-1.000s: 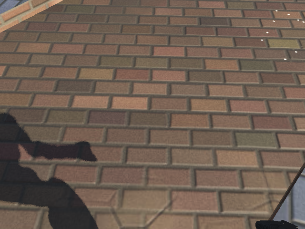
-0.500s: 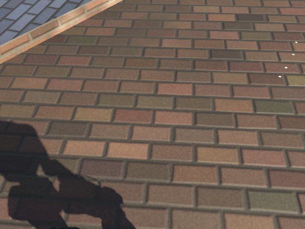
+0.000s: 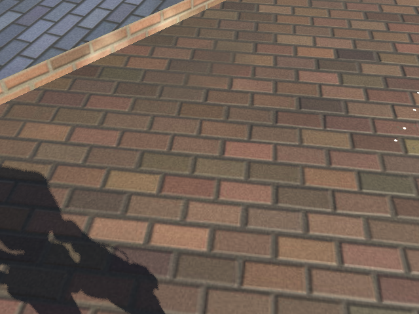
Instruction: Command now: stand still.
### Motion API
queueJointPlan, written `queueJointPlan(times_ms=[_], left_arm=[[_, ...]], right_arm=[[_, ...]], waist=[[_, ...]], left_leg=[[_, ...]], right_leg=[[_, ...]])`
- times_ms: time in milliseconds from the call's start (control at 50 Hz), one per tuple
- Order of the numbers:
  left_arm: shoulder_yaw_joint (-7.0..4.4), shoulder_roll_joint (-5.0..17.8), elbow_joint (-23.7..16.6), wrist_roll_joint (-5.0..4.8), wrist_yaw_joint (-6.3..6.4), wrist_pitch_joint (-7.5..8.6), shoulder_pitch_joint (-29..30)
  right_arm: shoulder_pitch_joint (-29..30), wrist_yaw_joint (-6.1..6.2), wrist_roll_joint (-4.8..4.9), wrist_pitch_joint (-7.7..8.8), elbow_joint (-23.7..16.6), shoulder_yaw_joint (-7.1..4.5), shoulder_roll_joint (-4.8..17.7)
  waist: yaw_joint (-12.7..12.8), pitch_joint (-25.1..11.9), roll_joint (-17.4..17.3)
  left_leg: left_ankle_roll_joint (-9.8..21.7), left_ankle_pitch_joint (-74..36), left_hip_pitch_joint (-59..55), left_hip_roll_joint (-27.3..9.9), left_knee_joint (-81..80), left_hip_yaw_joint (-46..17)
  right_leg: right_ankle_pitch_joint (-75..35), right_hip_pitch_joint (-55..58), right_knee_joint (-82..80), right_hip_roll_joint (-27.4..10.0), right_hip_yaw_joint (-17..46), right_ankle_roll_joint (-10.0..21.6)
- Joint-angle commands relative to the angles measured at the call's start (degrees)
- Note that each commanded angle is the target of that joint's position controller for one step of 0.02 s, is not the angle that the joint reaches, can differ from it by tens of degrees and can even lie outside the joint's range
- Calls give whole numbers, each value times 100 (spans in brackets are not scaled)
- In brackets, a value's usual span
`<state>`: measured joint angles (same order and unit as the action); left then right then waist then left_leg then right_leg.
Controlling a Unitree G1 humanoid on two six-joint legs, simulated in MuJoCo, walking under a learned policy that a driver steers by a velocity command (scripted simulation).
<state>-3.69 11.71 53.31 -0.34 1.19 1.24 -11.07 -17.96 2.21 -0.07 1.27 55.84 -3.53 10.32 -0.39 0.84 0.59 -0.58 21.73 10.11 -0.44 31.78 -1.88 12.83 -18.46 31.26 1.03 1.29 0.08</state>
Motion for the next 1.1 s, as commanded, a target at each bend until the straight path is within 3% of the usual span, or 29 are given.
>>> queueJointPlan(times_ms=[20,200,560,1100], left_arm=[[-94,457,-127,-18,13,32,34],[-97,506,256,-46,65,-76,188],[-65,475,811,-39,114,-168,313],[24,415,1119,-32,154,-179,-89]], right_arm=[[-406,15,14,23,-93,-130,613],[-395,-5,15,-16,69,-112,503],[-523,10,-16,-24,374,-21,376],[-865,-14,-15,-7,530,97,298]], waist=[[-24,-193,-114],[-6,-108,-128],[37,199,-130],[42,334,-112]], left_leg=[[123,-1624,430,-217,-549,-201],[124,-2022,263,-182,-575,-112],[110,-1322,332,-122,-921,-16],[164,-1030,456,-91,-1097,26]], right_leg=[[-1896,810,-83,-261,210,286],[-1918,931,-60,-274,220,221],[-1289,962,-341,-244,202,78],[-1071,869,-473,-235,212,8]])
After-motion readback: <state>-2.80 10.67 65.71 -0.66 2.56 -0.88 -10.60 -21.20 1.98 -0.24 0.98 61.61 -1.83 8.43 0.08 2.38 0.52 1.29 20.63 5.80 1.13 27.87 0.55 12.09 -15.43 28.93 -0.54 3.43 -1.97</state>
